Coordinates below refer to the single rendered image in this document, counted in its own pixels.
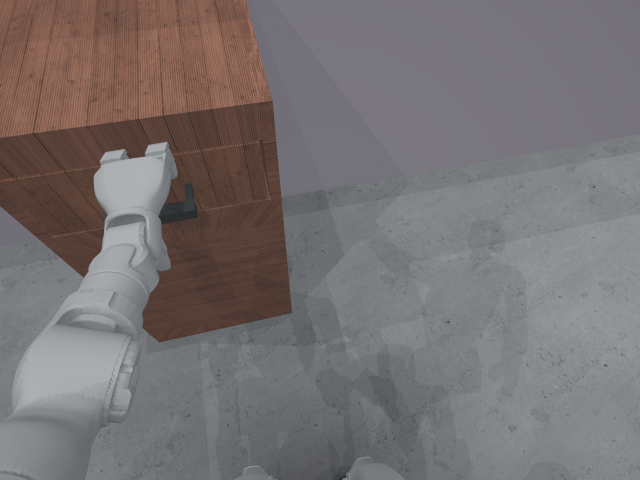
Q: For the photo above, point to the left robot upper arm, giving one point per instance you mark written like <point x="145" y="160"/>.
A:
<point x="78" y="381"/>

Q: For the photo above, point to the robot left hand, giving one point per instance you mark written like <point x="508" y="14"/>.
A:
<point x="142" y="182"/>

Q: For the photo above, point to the robot shin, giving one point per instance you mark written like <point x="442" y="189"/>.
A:
<point x="361" y="461"/>
<point x="253" y="470"/>

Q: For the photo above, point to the left robot forearm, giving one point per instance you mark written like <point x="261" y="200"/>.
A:
<point x="116" y="289"/>

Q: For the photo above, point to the robot right shin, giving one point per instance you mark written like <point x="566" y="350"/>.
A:
<point x="361" y="461"/>

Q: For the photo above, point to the robot left shin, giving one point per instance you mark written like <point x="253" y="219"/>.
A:
<point x="253" y="470"/>

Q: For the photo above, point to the handle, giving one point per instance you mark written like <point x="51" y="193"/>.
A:
<point x="178" y="211"/>

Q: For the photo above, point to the drawer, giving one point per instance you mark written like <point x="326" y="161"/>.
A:
<point x="64" y="201"/>

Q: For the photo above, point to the cabinet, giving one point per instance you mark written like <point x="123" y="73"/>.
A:
<point x="79" y="78"/>

